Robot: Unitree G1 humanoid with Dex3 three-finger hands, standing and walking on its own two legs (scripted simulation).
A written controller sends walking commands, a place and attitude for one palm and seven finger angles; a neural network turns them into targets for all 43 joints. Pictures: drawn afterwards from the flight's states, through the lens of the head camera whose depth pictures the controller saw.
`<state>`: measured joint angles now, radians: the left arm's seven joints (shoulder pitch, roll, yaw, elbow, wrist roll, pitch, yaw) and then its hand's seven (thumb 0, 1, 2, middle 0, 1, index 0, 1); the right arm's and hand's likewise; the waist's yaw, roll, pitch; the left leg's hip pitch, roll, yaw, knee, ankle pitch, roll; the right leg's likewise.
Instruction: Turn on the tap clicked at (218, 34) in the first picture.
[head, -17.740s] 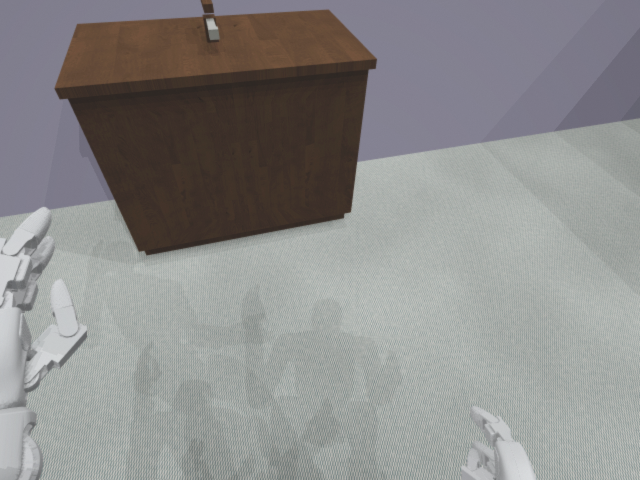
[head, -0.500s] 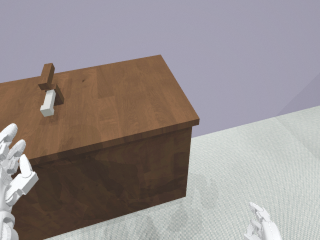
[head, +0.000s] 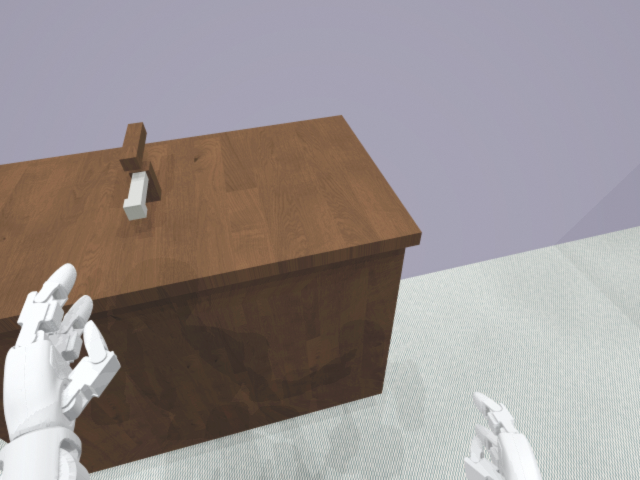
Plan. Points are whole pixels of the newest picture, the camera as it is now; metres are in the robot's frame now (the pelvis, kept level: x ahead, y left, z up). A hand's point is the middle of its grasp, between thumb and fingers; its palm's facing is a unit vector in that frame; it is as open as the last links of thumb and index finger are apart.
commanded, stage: turn the palm inward beside the body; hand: left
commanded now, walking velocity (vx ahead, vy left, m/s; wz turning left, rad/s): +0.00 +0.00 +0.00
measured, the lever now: (135, 208) +0.48 +0.39 +0.08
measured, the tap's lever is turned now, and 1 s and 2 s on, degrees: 0 0 0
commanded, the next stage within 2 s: reach beside the lever's end, fingers flat in 0.66 s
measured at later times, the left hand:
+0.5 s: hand (98, 346) +0.20 +0.26 +0.14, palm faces +0.53 -0.84 -0.09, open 7.5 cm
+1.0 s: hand (96, 333) +0.22 +0.28 +0.13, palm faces +0.60 -0.80 -0.09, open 7.5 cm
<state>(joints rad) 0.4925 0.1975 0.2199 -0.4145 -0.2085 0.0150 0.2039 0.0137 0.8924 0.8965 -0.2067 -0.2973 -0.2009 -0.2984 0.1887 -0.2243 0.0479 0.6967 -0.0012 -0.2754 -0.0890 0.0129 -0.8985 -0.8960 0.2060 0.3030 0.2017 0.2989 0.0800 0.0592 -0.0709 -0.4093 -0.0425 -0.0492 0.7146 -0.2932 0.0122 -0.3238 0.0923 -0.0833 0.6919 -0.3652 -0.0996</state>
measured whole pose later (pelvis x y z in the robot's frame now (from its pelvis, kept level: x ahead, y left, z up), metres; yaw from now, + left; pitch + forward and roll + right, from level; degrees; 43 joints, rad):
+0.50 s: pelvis +0.01 +0.02 +0.00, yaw +0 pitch -1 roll +0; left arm 0.49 0.17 0.20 -0.47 -0.21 0.11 0.23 0.01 0.90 0.90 -0.20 -0.30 -0.20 -0.30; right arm 0.17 -0.22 0.07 0.67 -0.02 -0.24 -0.09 0.01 -0.90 -0.90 0.21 0.30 0.20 0.30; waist 0.09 0.05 -0.07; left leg -0.38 -0.07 -0.04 0.68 -0.29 0.05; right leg -0.29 0.06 -0.07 0.67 -0.37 -0.07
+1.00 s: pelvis +0.01 +0.00 +0.00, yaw +1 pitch +0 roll +0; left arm 0.34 0.21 0.30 -0.29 -0.23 0.10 0.23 0.01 0.89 0.90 -0.20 -0.30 -0.20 -0.30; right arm 0.15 -0.23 0.06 0.71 0.00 -0.20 -0.11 0.01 -0.90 -0.90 0.21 0.30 0.20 0.30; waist 0.08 0.05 -0.06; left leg -0.39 -0.05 -0.06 0.69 -0.29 0.02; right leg -0.30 0.09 -0.09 0.66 -0.36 -0.10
